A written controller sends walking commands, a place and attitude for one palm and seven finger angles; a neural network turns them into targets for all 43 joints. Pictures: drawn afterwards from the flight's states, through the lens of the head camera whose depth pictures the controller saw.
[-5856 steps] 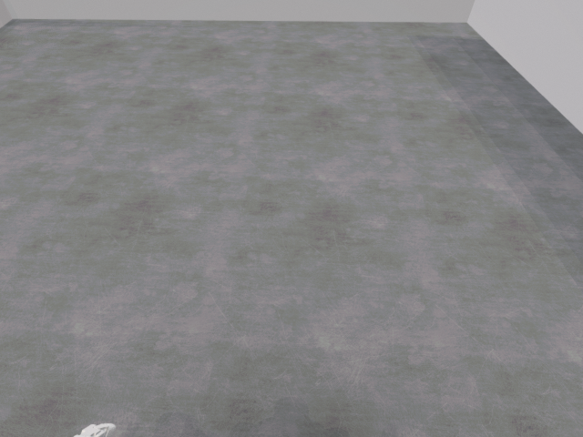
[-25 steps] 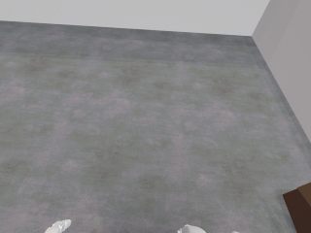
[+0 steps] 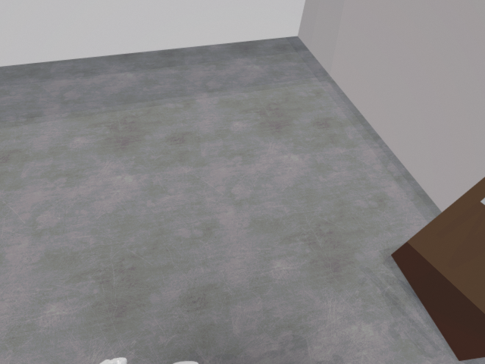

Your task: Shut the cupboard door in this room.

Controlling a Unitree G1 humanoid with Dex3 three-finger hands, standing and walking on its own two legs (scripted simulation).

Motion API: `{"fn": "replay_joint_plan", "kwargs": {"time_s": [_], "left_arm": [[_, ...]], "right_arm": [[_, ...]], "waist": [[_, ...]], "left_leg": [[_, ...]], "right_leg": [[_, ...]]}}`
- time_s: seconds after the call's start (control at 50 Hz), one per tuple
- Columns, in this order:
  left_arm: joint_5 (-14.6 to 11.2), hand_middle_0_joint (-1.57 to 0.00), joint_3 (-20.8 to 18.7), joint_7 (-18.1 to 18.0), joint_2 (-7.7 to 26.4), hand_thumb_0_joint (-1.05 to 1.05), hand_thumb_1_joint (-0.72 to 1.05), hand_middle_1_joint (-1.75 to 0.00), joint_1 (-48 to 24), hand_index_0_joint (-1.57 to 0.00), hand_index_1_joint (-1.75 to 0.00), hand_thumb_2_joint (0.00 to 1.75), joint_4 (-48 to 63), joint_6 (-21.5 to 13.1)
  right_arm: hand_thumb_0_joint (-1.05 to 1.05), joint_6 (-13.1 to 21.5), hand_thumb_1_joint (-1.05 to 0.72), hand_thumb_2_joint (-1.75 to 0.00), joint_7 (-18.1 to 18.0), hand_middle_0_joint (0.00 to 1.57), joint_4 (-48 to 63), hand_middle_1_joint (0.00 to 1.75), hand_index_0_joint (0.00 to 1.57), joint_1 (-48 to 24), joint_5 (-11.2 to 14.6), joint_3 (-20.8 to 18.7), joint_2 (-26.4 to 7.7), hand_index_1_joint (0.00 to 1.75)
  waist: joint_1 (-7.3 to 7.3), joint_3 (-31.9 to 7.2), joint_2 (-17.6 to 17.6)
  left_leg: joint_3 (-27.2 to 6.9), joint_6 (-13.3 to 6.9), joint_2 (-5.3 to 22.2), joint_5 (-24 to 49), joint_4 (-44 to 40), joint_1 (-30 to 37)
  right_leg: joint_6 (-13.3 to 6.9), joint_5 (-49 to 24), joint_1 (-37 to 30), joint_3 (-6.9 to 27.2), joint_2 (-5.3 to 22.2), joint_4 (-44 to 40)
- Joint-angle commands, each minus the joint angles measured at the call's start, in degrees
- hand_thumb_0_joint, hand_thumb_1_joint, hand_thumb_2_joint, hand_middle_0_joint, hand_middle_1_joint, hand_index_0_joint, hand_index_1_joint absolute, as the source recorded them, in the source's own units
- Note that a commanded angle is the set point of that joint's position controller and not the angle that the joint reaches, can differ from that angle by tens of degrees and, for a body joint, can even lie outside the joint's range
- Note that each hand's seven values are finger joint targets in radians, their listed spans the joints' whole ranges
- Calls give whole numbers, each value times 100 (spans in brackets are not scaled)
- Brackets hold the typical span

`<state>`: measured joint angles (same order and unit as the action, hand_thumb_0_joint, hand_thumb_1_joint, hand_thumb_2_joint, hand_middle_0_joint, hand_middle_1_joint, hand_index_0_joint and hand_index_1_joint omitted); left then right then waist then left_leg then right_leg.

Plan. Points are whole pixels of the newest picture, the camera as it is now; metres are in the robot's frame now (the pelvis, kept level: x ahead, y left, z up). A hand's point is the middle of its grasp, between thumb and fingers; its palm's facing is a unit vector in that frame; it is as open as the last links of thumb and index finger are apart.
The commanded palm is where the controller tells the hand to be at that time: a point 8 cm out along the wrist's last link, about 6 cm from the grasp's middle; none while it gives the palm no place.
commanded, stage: turn to face it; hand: left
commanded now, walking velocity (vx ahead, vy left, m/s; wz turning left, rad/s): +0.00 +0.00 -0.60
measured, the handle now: out of the picture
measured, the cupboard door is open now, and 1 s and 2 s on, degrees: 17 17 17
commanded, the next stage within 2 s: take the last steps up to it in 1.40 s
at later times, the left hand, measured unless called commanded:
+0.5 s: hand (171, 339) +0.18 +0.14 -0.14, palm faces -0.31 -0.91 -0.27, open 7.3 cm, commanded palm none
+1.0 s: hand (185, 301) +0.25 +0.12 -0.15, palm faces -0.55 -0.81 -0.20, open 7.4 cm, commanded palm none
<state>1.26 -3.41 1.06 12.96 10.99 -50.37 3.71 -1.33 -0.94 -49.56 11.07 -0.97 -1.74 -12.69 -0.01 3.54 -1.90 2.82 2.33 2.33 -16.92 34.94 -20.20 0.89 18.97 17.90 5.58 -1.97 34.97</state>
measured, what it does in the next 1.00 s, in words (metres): steps on the spot, turning right: right foot, then left foot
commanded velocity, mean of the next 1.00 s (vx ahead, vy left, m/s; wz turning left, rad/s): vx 0.00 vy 0.00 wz -0.59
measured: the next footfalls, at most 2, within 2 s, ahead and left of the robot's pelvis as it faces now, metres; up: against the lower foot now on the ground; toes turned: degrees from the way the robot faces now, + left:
right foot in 0.40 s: +0.00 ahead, -0.14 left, +0.00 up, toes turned -20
left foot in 0.76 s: +0.13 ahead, +0.07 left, +0.00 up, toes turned -24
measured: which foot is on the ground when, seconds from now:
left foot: down 0.00-0.38, up 0.40-0.74, down 0.76-1.00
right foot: down 0.00-0.00, up 0.02-0.38, down 0.40-0.76, up 0.78-1.00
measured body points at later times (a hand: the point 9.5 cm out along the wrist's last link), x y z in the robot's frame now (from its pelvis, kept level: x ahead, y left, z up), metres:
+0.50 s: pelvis +0.01 -0.03 +0.00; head +0.05 -0.06 +0.45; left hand +0.19 +0.18 -0.12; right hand -0.03 -0.30 -0.15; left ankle +0.01 +0.11 -0.66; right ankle -0.03 -0.13 -0.73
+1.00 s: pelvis +0.05 +0.00 +0.02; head +0.11 -0.01 +0.46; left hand +0.28 +0.17 -0.14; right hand -0.03 -0.25 -0.11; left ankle +0.09 +0.08 -0.73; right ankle -0.06 -0.11 -0.64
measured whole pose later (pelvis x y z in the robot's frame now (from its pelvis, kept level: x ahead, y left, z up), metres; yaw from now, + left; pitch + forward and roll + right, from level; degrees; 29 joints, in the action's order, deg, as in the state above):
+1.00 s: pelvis +0.05 +0.00 +0.02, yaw -36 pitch +1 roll -3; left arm 1.4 -5.2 2.5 15.8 9.3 -51.2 5.0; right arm -0.6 -1.4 -50.0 12.6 -1.9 -0.4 -11.2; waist 0.6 4.8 -0.8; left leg 10.2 -0.9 6.8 -16.3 28.0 -13.0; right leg 3.5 25.3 27.1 -1.8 1.1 60.3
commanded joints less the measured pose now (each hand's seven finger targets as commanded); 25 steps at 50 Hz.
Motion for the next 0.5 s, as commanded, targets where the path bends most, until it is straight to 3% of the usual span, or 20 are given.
{"fn": "replay_joint_plan", "kwargs": {"time_s": [0.0, 0.02, 0.04, 0.06, 0.08, 0.14, 0.18, 0.26, 0.3, 0.32, 0.34, 0.36, 0.38, 0.4, 0.42, 0.46, 0.48], "left_arm": [[0, -20, -247, -28, 689, 0, 90, -30, -316, -20, -30, 90, 673, -78], [5, -20, -303, 26, 749, 0, 90, -30, -354, -20, -30, 90, 606, -82], [-2, -20, -318, 75, 688, 0, 90, -30, -278, -20, -30, 90, 530, -76], [-7, -20, -298, 114, 624, 0, 90, -30, -212, -20, -30, 90, 494, -64], [-18, -20, -284, 127, 563, 0, 90, -30, -283, -20, -30, 90, 484, -36], [-32, -20, -246, 141, 416, 0, 90, -30, -411, -20, -30, 90, 530, -15], [-20, -20, -221, 149, 376, 0, 90, -30, -589, -20, -30, 90, 577, -14], [-6, -20, -194, 145, 382, 0, 90, -30, -514, -20, -30, 90, 591, -55], [-7, -20, -202, 132, 439, 0, 90, -30, -354, -20, -30, 90, 554, -87], [0, -20, -233, 118, 527, 0, 90, -30, -58, -20, -30, 90, 471, -106], [26, -20, -293, 81, 823, 0, 90, -30, 334, -20, -30, 90, 363, -161], [75, -20, -396, -3, 1483, 0, 90, -30, 572, -20, -30, 90, 326, -254], [-28, -20, -396, -63, 1722, 0, 90, -30, 824, -20, -30, 90, 228, -247], [-15, -20, -422, -135, 1624, 0, 90, -30, 593, -20, -30, 90, 291, -242], [-13, -20, -386, -166, 1461, 0, 90, -30, 275, -20, -30, 90, 355, -250], [-24, -20, -289, -179, 1112, 0, 90, -30, -201, -20, -30, 90, 482, -249], [-16, -20, -267, -171, 1078, 0, 90, -30, -244, -20, -30, 90, 512, -274]], "right_arm": [[0, 185, -90, -90, -174, 20, 212, 30, 20, 867, -110, -315, -1509, 30], [0, 195, -90, -90, -182, 20, 309, 30, 20, 583, -105, -264, -1328, 30], [0, 201, -90, -90, -183, 20, 389, 30, 20, 307, -105, -224, -1192, 30], [0, 209, -90, -90, -188, 20, 434, 30, 20, 133, -90, -198, -1093, 30], [0, 203, -90, -90, -185, 20, 393, 30, 20, 220, -97, -198, -1027, 30], [0, 190, -90, -90, -173, 20, 202, 30, 20, 518, -77, -254, -1049, 30], [0, 167, -90, -90, -147, 20, 128, 30, 20, 624, -85, -290, -1074, 30], [0, 118, -90, -90, -75, 20, 72, 30, 20, 447, -86, -370, -1216, 30], [0, 98, -90, -90, -56, 20, 70, 30, 20, 350, -73, -404, -1283, 30], [0, 81, -90, -90, -42, 20, 89, 30, 20, 230, -51, -415, -1288, 30], [0, 74, -90, -90, -8, 20, 127, 30, 20, 200, -10, -409, -1164, 30], [0, 41, -90, -90, 28, 20, 379, 30, 20, 89, 22, -288, -656, 30], [0, -40, -90, -90, -5, 20, 536, 30, 20, -198, 6, -227, -709, 30], [0, -77, -90, -90, -56, 20, 540, 30, 20, -306, 26, -239, -693, 30], [0, -55, -90, -90, -70, 20, 485, 30, 20, -315, 19, -244, -760, 30], [0, -32, -90, -90, -29, 20, 300, 30, 20, -137, 5, -252, -784, 30], [0, -35, -90, -90, -21, 20, 241, 30, 20, -3, -8, -231, -724, 30]], "waist": [[-347, -785, 1892], [-187, -546, 1473], [-51, -427, 1265], [6, -466, 1205], [-46, -465, 1160], [-163, -689, 1165], [-253, -604, 1182], [-225, -534, 1423], [-111, -588, 1321], [66, -613, 1145], [259, -753, 510], [417, -694, -1471], [567, -659, -1369], [397, -561, -1237], [293, -470, -1428], [11, -581, -858], [-46, -708, -707]], "left_leg": [[-2338, -1141, 2536, 1832, -1857, 1321], [-1920, -1101, 2244, 1924, -1801, 1032], [-1323, -1023, 1980, 2124, -1709, 1029], [-848, -952, 1826, 2421, -1595, 1185], [-580, -933, 1749, 2664, -1546, 1277], [-221, -998, 1796, 3035, -1379, 1780], [-60, -987, 1858, 2932, -1371, 1661], [224, -903, 1951, 2507, -1164, 1418], [392, -717, 1946, 2237, -848, 1193], [558, -520, 1828, 1849, -471, 874], [753, -224, 1541, 1137, 311, 314], [1095, 171, 613, -1550, 1707, -1173], [281, 183, 334, -2098, 2717, -1500], [-171, 172, 361, -1761, 3205, -1791], [-339, 198, 414, -1465, 3380, -1975], [-309, 277, 489, -749, 3160, -1555], [-220, 307, 430, -636, 2940, -1353]], "right_leg": [[92, 1711, 1450, -117, 79, 2978], [118, 1359, 1466, -144, 213, 3399], [166, 1032, 1489, -268, 301, 3523], [215, 859, 1519, -405, 380, 3420], [247, 761, 1450, -467, 387, 3288], [269, 727, 1350, -691, 424, 2573], [237, 720, 1108, -811, 429, 2089], [118, 638, 507, -1124, 295, 1020], [21, 124, -38, -1183, 238, 224], [-40, -502, -564, -1232, 213, -420], [-200, -1093, -1371, -762, 560, -1111], [-773, -2346, -2045, 1340, 2032, -1691], [-1240, -3189, -1556, 1791, 2545, -1663], [-1358, -2773, -1410, 1818, 2324, -1721], [-1338, -2467, -1352, 1743, 2154, -1724], [-1149, -2694, -1166, 891, 1667, -1470], [-1118, -2946, -1139, 679, 1558, -1384]]}}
